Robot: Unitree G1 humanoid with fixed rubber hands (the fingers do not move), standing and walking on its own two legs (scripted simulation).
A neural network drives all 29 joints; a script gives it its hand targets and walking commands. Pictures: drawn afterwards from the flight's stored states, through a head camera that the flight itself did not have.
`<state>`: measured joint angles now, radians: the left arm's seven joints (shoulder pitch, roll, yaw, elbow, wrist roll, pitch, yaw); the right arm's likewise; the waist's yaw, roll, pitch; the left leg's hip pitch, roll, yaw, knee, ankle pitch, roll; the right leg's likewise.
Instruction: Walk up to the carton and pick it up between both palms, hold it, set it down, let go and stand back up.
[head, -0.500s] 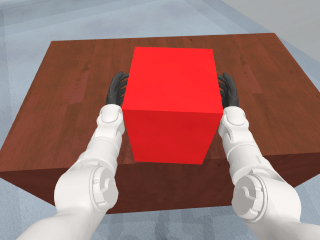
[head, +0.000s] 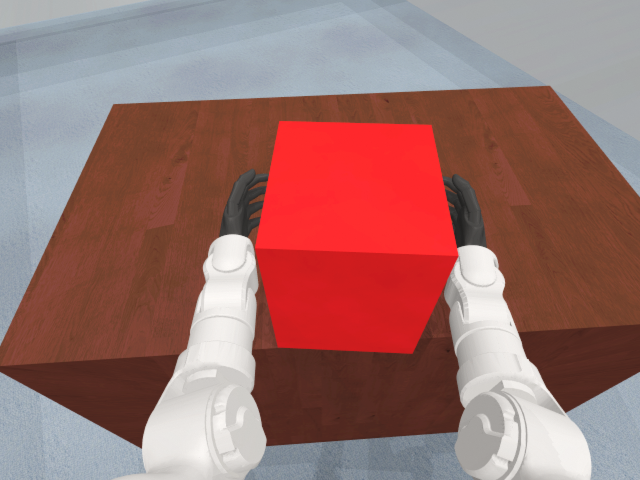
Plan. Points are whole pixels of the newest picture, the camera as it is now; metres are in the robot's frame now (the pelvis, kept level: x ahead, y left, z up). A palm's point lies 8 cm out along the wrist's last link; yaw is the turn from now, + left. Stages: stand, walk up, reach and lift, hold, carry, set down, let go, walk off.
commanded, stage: reach and lift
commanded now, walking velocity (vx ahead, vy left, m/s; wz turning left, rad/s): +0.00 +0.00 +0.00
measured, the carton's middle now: (349, 243) +0.42 -0.01 +0.03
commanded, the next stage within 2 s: none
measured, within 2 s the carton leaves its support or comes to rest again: leaves its support in 1.40 s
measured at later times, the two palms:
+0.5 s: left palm (237, 233) +0.41 +0.14 +0.08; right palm (466, 240) +0.39 -0.16 +0.08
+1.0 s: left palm (236, 234) +0.40 +0.14 +0.08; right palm (466, 242) +0.39 -0.15 +0.08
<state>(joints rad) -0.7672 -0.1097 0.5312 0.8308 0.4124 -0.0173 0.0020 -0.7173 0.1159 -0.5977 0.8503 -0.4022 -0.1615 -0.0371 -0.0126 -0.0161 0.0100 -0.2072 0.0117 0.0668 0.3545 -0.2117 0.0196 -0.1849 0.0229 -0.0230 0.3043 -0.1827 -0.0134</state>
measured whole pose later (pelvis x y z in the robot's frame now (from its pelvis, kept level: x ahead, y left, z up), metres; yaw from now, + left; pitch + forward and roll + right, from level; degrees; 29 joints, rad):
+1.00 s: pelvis +0.00 +0.00 +0.00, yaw +0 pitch +5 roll -1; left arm -0.74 -0.09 0.46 0.83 0.37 -0.02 0.02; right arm -0.71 0.10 -0.56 0.92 -0.36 -0.24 -0.07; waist -0.01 -0.02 -0.02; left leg -0.23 0.02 0.07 0.33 -0.19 0.02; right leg -0.20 0.02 -0.06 0.27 -0.16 -0.02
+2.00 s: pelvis -0.04 +0.00 +0.00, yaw +3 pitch -4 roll -1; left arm -0.76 -0.02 0.32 0.67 0.29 0.35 0.06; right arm -0.79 0.02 -0.33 0.97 -0.06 0.01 -0.13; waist -0.05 -0.06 -0.01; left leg -0.11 0.01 0.04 0.32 -0.15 0.02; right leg -0.07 0.01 -0.10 0.27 -0.13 -0.02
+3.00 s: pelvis -0.04 +0.00 +0.00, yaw +3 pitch -9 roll -1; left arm -0.75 -0.02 0.30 0.33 0.32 0.67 0.02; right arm -0.83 -0.05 -0.09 0.74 0.16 0.29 -0.19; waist -0.10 -0.04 0.02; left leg -0.03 0.00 0.02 0.35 -0.16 0.02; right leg 0.02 0.01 -0.09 0.27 -0.14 -0.02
